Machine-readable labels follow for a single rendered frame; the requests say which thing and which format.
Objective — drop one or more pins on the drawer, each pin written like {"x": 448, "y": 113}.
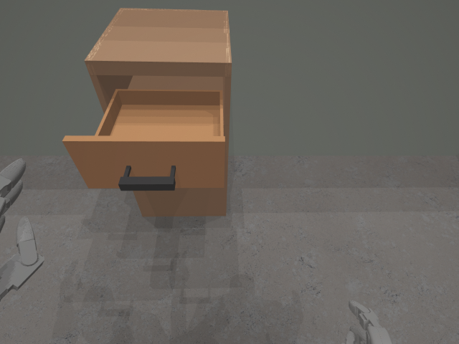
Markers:
{"x": 152, "y": 130}

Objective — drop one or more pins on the cabinet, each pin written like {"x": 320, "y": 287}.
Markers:
{"x": 168, "y": 49}

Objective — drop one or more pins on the right robot hand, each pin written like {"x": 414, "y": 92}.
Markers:
{"x": 375, "y": 333}

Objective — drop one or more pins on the left robot hand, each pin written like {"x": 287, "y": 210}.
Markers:
{"x": 19, "y": 268}

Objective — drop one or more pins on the handle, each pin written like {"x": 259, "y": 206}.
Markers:
{"x": 147, "y": 183}

